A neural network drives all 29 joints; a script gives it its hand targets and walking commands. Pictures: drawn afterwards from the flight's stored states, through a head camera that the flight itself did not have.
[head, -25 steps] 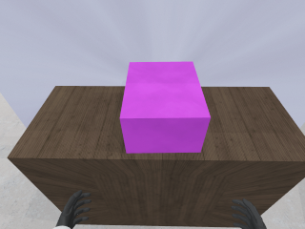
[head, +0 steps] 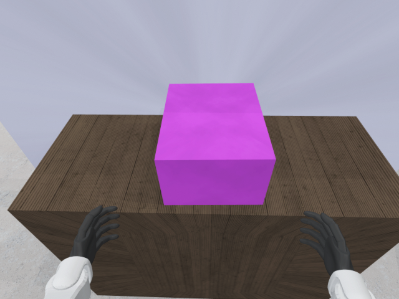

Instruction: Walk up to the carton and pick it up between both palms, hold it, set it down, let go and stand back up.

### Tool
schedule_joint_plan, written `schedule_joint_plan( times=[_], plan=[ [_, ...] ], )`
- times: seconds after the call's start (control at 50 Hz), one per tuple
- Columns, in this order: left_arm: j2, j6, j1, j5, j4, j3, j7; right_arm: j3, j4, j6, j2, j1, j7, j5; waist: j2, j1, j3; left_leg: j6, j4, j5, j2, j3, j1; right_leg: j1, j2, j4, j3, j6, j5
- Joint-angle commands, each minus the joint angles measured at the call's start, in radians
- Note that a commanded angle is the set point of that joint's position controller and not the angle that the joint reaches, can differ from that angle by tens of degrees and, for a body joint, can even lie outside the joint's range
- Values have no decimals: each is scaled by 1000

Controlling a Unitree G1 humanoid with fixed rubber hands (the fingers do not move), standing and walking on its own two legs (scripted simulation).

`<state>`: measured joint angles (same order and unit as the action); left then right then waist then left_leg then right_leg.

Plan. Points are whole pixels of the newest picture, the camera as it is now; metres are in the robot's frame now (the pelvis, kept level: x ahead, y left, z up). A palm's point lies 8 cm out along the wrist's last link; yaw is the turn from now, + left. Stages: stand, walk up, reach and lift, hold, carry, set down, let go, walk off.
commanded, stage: reach and lift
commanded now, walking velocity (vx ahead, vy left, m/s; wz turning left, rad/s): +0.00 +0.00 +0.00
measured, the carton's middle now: (212, 139) +0.53 +0.03 +0.03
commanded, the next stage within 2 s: none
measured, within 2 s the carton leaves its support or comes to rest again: neither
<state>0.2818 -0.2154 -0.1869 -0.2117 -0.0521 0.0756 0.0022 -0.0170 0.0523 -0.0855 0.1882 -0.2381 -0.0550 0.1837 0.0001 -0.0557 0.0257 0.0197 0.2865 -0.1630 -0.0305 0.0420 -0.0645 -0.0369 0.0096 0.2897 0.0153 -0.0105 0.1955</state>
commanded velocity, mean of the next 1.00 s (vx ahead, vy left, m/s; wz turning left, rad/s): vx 0.00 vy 0.00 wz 0.00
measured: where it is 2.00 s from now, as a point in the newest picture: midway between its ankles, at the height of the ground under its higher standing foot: outside the picture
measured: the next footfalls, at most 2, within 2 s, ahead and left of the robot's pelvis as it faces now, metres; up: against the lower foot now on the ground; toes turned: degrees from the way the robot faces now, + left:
none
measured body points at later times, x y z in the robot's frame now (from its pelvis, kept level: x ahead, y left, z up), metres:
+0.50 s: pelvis +0.00 +0.00 +0.00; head +0.01 +0.00 +0.45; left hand +0.30 +0.25 +0.08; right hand +0.31 -0.20 +0.07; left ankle +0.00 +0.13 -0.75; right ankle -0.02 -0.13 -0.75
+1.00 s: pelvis +0.00 +0.00 +0.00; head +0.02 +0.01 +0.45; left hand +0.38 +0.25 +0.11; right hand +0.40 -0.20 +0.11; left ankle +0.00 +0.13 -0.75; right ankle -0.02 -0.13 -0.75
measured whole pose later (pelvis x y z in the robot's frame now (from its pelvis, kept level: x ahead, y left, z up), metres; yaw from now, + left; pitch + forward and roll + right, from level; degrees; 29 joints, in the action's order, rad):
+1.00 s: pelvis +0.00 +0.00 +0.00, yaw +0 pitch +3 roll -1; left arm 0.34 -0.42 0.52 -0.23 -0.38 0.17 0.02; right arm 0.03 0.45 -0.22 0.33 0.51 -0.12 0.38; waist -0.01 -0.02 0.00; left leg 0.03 0.35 -0.17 -0.05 0.02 -0.22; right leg -0.17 -0.01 0.31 0.01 0.00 0.18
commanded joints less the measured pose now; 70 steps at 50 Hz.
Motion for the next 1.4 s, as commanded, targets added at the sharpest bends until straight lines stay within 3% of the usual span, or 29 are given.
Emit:
schedule_joint_plan(
  times=[0.0, 0.06, 0.08, 0.12, 0.18, 0.28, 0.34, 0.38, 0.4, 0.42, 0.46, 0.5, 0.54, 0.56, 0.6, 0.66, 0.68, 0.74, 0.8, 0.86, 0.94, 0.98, 1.06, 1.16, 1.2, 1.24, 1.3, 1.34, 1.38],
  plan=[
    [140, 50, 139, -12, 239, 66, 5, -48, -202, 36, 116, 97, -12, 26, 36, 2, -104, 29, 11, 325, 47, 12, 131, -70, -34, -68, 14, 18, -164],
    [144, 66, 210, -40, 253, 51, 9, -42, -257, 45, 121, 174, -14, 52, 15, 11, -139, 27, 20, 333, 42, 8, 132, -69, -35, -72, 15, 19, -176],
    [143, 66, 168, -29, 242, 64, 8, -39, -257, 46, 133, 152, -15, 47, 23, -5, -144, 26, 17, 335, 45, 7, 139, -69, -34, -69, 19, 19, -177],
    [144, 58, 222, -29, 221, 72, 11, -50, -268, 41, 128, 209, -22, 57, 5, -1, -97, 21, 3, 262, 39, 10, 97, -72, -31, -73, 22, 21, -118],
    [129, 38, 234, -37, 199, 74, 16, -49, -232, 21, 153, 217, -21, 59, 8, 4, -118, 20, -2, 298, 31, 2, 133, -65, -35, -83, 23, 30, -121],
    [134, 3, 363, -39, 299, 79, 1, -60, -266, 16, 184, 334, -31, 102, 46, 0, -189, 43, 31, 375, 35, 9, 153, -66, -44, -69, 17, 33, -183],
    [165, -37, 460, -38, 232, 87, 0, -73, -234, -14, 198, 442, -35, 106, 50, 15, -196, 31, 30, 310, 31, 5, 115, -101, -37, -67, 22, 26, -140],
    [179, -61, 514, -41, 195, 107, -1, -63, -182, -42, 199, 485, -41, 113, 28, -5, -193, 19, 19, 265, 38, 9, 59, -80, -34, -52, 33, 21, -140],
    [188, -71, 581, -49, 121, 113, 1, -63, -132, -57, 209, 563, -39, 107, -3, 3, -196, 8, 18, 203, 35, 5, 39, -90, -33, -46, 25, 23, -90],
    [179, -75, 605, -49, 98, 104, -3, -63, -115, -69, 198, 591, -36, 117, 10, -13, -211, 4, 8, 162, 32, 10, 21, -101, -30, -41, 30, 20, -51],
    [153, -98, 570, -41, 109, 105, -7, -39, -96, -77, 202, 574, -37, 136, 9, -15, -258, 2, 17, 223, 26, 7, 70, -68, -32, -34, 29, 21, -115],
    [165, -125, 655, -52, 86, 115, 7, -48, -71, -85, 243, 652, -40, 151, -4, 18, -297, 10, 44, 324, 27, 4, 111, -50, -40, -33, 19, 16, -202],
    [166, -130, 623, -34, 136, 138, 19, -30, -79, -69, 252, 642, -55, 176, 13, 18, -382, 16, 75, 437, 37, 8, 156, -2, -44, -14, 18, 8, -352],
    [185, -126, 751, -45, 124, 143, 22, -46, -41, -70, 268, 741, -56, 167, 17, 27, -403, 22, 79, 419, 41, 4, 125, -8, -45, -12, 21, 8, -334],
    [178, -139, 681, -10, 37, 153, 24, -28, 37, -78, 259, 712, -59, 163, 7, 18, -342, 15, 67, 409, 44, 6, 108, -6, -52, -11, 12, 4, -329],
    [176, -172, 736, 1, 53, 160, 25, -17, 51, -78, 273, 785, -60, 192, 15, 22, -348, 21, 77, 460, 45, 6, 122, -3, -54, -12, 5, 1, -383],
    [197, -184, 777, 6, 40, 171, 31, -11, 43, -85, 278, 837, -66, 185, -18, 23, -359, 13, 69, 426, 48, 14, 119, 7, -55, -13, 4, -7, -381],
    [202, -189, 858, -6, 26, 163, 25, -9, 65, -88, 288, 905, -69, 192, 1, 28, -387, 9, 72, 389, 52, 20, 98, -8, -51, -1, 3, -13, -360],
    [210, -180, 914, -9, -5, 152, 21, -23, 109, -81, 301, 967, -66, 191, 29, 31, -463, 23, 101, 450, 45, 13, 129, -35, -62, 10, -13, -5, -391],
    [223, -165, 983, -18, -68, 141, 21, -21, 152, -85, 286, 1026, -65, 182, 16, 33, -491, 19, 109, 437, 47, 8, 100, -39, -57, 24, -15, -12, -412],
    [239, -167, 1119, -16, -230, 114, 21, -16, 310, -107, 310, 1151, -54, 198, 53, 41, -463, 23, 99, 365, 39, 4, 75, -79, -56, 8, -13, -3, -307],
    [266, -159, 1199, -6, -272, 110, 9, -16, 349, -106, 320, 1238, -50, 195, 39, 24, -484, 12, 99, 328, 38, 7, 49, -95, -62, 18, -17, -6, -279],
    [250, -125, 1234, -28, -281, 91, -13, 0, 386, -74, 335, 1284, -40, 216, 49, 12, -619, 31, 145, 456, 32, 4, 110, -88, -74, 43, -37, 3, -377],
    [308, -86, 1427, -71, -493, 53, -11, -19, 519, -91, 340, 1470, -46, 176, -5, 30, -616, -2, 114, 285, 40, 7, -15, -90, -51, 50, -24, -24, -327],
    [298, -72, 1396, -57, -520, 45, -12, 6, 538, -82, 329, 1456, -43, 188, -17, 19, -679, 7, 116, 346, 37, 9, -6, -40, -59, 54, -26, -29, -395],
    [306, -64, 1460, -48, -576, 35, -7, 20, 592, -78, 332, 1516, -49, 205, 23, 14, -688, 13, 133, 378, 48, 10, -10, -33, -61, 65, -28, -29, -440],
    [317, -42, 1552, -85, -674, 1, -4, 23, 659, -72, 346, 1609, -47, 200, -11, 30, -637, 14, 129, 317, 40, 3, -28, -106, -65, 54, -44, -29, -351],
    [316, -18, 1580, -82, -699, -18, -9, 32, 705, -66, 347, 1612, -43, 217, 33, 21, -646, 21, 131, 351, 38, 0, -23, -109, -60, 50, -36, -21, -364],
    [312, 4, 1572, -98, -725, -32, -9, 60, 712, -58, 341, 1618, -39, 230, 11, 20, -696, 20, 138, 361, 35, 0, -3, -114, -61, 56, -43, -17, -371]
  ],
)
